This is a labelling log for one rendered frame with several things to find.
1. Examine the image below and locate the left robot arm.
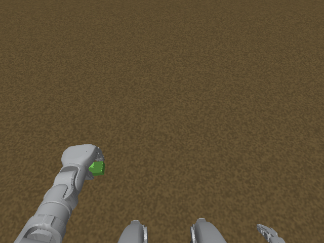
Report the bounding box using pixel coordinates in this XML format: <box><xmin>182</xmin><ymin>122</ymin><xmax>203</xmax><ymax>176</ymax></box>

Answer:
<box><xmin>13</xmin><ymin>163</ymin><xmax>87</xmax><ymax>243</ymax></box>

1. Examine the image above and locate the small box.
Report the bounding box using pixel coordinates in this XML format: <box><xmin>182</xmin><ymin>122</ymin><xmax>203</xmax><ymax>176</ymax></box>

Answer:
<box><xmin>89</xmin><ymin>161</ymin><xmax>105</xmax><ymax>176</ymax></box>

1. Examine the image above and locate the left robot hand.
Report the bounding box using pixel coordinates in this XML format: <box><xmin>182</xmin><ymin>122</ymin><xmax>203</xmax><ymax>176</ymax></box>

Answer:
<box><xmin>61</xmin><ymin>144</ymin><xmax>104</xmax><ymax>180</ymax></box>

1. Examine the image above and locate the right robot hand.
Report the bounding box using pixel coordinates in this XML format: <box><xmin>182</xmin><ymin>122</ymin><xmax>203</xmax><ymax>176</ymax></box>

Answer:
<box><xmin>257</xmin><ymin>224</ymin><xmax>285</xmax><ymax>243</ymax></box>

